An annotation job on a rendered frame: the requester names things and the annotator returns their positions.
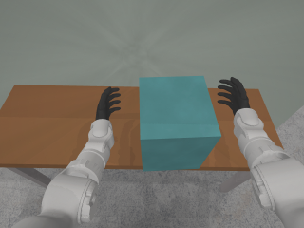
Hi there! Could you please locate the table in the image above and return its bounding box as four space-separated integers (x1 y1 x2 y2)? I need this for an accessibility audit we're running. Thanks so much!
0 85 284 193

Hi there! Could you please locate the left robot upper arm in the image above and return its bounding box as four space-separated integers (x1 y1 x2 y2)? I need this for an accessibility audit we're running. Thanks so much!
11 174 99 228

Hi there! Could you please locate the right robot forearm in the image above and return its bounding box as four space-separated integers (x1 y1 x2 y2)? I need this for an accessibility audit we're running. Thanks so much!
233 108 304 170

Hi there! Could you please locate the left robot forearm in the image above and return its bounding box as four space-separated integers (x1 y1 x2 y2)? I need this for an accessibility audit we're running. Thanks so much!
41 119 115 211

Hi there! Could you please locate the right robot upper arm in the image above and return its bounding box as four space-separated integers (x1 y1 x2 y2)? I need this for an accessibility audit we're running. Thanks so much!
250 158 304 228

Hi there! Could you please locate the carton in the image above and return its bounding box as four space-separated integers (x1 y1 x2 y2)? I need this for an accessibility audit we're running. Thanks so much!
139 76 221 172

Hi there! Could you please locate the left robot hand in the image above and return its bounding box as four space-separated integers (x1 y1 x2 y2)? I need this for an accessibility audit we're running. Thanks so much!
95 87 121 120

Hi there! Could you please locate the right robot hand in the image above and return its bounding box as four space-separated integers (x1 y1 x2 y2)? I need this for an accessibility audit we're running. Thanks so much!
217 77 251 116

